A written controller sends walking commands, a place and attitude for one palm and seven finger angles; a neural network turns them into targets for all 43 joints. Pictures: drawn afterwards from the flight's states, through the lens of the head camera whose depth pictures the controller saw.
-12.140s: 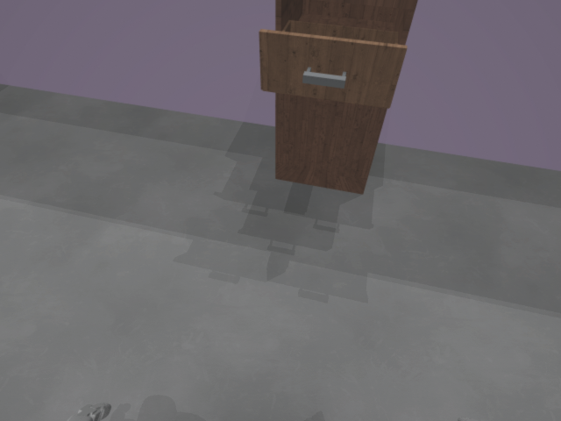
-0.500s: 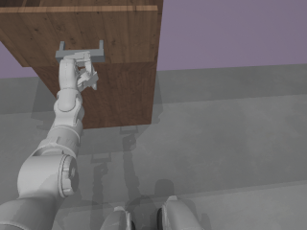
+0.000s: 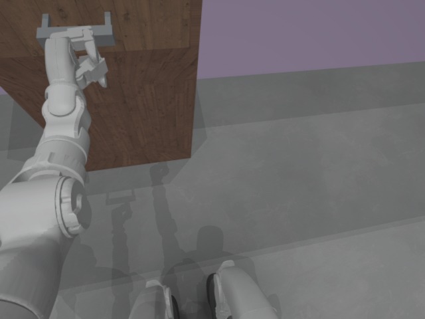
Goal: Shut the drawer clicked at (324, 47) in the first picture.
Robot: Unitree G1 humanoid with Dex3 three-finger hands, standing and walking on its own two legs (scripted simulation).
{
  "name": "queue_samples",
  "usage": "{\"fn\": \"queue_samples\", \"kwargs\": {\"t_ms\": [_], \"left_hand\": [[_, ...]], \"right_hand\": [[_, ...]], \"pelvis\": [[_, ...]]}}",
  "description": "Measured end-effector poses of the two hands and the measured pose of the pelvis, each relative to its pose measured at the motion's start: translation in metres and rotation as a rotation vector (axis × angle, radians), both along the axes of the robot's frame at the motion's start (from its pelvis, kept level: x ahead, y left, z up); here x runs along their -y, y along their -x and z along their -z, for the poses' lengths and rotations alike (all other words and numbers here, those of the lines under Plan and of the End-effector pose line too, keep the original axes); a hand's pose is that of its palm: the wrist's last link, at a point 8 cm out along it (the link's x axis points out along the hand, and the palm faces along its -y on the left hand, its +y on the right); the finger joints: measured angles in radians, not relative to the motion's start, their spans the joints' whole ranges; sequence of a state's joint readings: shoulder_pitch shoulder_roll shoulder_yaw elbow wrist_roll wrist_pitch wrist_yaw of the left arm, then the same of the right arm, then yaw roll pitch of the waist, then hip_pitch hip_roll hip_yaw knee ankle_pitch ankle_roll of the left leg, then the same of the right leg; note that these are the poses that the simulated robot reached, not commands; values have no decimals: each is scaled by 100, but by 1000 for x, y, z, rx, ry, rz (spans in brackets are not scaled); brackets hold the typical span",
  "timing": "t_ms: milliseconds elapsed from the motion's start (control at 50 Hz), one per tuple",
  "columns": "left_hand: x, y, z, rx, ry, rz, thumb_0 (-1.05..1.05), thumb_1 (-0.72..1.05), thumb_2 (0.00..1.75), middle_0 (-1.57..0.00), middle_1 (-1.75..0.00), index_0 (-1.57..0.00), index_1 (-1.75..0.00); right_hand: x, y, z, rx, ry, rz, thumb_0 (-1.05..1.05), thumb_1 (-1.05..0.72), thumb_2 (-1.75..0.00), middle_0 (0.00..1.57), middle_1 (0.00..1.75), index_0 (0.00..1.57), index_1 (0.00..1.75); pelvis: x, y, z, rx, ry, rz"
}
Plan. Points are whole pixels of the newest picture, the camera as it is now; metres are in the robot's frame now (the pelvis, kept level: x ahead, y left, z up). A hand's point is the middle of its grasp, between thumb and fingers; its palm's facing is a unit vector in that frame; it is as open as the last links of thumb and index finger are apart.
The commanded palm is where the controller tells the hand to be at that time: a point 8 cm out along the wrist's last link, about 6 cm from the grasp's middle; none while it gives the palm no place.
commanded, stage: push the drawer shut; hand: left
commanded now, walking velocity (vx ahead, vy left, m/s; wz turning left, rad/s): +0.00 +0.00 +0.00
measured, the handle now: (77, 27) +0.64 +0.15 +0.07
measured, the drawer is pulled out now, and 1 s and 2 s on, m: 0.01 0.00 0.00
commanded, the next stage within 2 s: pull the fist back off the drawer in 0.32 s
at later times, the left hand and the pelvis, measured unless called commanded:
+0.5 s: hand (92, 58) +0.57 +0.13 +0.07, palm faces +0.02 -1.00 -0.04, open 3.0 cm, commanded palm +0.58 +0.15 +0.07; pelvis -0.02 +0.01 -0.01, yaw +1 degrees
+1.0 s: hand (104, 64) +0.56 +0.11 +0.07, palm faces +0.02 -1.00 -0.04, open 3.2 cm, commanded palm +0.52 +0.15 +0.07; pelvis +0.00 +0.01 +0.00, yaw -1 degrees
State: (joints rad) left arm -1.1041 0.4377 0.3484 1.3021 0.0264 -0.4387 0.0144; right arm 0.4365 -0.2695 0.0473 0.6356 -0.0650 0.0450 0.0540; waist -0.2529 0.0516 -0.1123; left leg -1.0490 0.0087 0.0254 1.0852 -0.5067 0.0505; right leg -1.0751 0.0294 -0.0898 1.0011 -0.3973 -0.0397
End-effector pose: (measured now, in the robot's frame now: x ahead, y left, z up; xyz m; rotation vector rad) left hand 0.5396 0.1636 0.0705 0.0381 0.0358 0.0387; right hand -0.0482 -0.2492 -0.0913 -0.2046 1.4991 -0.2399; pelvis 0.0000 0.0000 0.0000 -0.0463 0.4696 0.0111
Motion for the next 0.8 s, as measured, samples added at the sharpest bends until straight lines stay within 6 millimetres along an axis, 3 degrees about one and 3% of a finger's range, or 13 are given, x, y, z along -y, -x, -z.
{"fn": "queue_samples", "kwargs": {"t_ms": [200, 480, 800], "left_hand": [[-7, -9, 2, -18, 1, 13, 0, 77, 96, -140, -160, -140, -160], [-17, -13, 2, -18, -5, 14, -1, 64, 98, -140, -160, -140, -160], [-6, -8, 1, -13, 2, 10, 1, 78, 96, -140, -160, -140, -160]], "right_hand": [[-7, 10, -4, -40, -1, 6, 0, -91, -90, 20, 30, 21, 30], [-7, 22, -1, -35, 39, -25, 0, -91, -90, 20, 30, 21, 30], [-17, 39, -1, -58, -3, -4, 0, -91, -90, 20, 30, 21, 30]], "pelvis": [[-2, -1, 1, -11, 12, -7], [-6, 17, 12, -40, 33, -32], [-9, 20, 12, -32, 30, -20]]}}
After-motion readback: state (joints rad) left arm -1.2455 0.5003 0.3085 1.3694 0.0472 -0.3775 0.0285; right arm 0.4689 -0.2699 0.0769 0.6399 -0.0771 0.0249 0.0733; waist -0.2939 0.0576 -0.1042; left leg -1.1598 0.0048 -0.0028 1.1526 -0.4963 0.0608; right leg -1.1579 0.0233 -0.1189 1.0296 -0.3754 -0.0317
